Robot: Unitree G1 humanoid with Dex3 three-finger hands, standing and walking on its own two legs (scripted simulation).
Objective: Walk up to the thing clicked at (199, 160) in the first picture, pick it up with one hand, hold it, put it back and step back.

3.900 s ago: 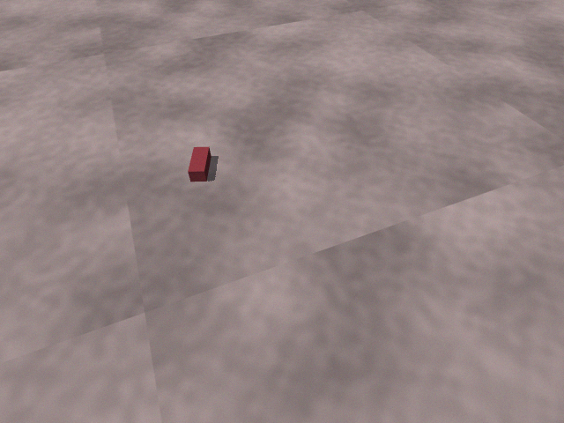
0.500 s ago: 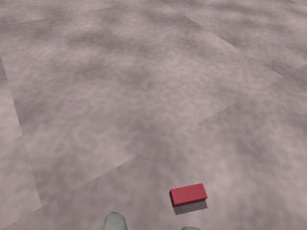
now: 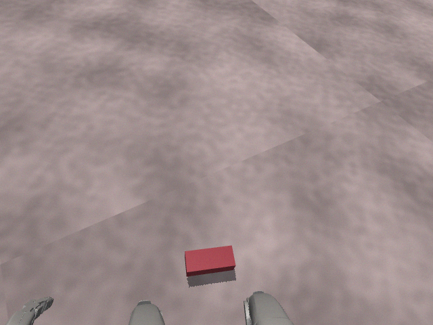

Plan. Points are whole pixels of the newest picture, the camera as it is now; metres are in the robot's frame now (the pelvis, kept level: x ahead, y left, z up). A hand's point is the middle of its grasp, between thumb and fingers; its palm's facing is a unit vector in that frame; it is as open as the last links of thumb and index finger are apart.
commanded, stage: walk up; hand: left
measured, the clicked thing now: (209, 260) +0.43 -0.04 -0.69
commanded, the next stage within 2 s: none
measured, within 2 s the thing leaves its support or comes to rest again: neither
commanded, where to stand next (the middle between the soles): +0.07 -0.28 m, yaw +6 degrees
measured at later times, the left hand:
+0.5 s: hand out of the picture +0.05 +0.07 -0.15, palm faces -0.04 -0.94 -0.34, open 7.4 cm
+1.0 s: hand out of the picture -0.06 -0.10 -0.10, palm faces +0.09 -0.88 -0.46, open 7.4 cm
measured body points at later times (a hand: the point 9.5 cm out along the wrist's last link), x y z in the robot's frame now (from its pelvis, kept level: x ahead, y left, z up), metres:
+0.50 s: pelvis -0.04 -0.22 +0.01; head +0.01 -0.16 +0.45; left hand +0.05 +0.12 -0.12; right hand -0.02 -0.57 -0.05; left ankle +0.02 -0.07 -0.69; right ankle -0.01 -0.38 -0.60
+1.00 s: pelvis -0.04 -0.37 +0.03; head +0.00 -0.40 +0.48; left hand -0.07 -0.05 -0.07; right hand +0.06 -0.69 -0.11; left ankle -0.02 -0.22 -0.64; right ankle -0.04 -0.49 -0.69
